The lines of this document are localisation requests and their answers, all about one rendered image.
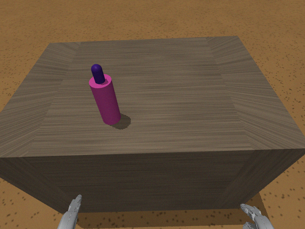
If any left robot hand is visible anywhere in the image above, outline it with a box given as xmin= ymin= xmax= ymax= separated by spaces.
xmin=57 ymin=195 xmax=82 ymax=229

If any right robot hand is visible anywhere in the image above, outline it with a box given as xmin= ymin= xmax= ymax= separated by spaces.
xmin=240 ymin=204 xmax=274 ymax=229

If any bottle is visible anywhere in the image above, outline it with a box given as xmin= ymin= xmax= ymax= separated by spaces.
xmin=89 ymin=64 xmax=121 ymax=125

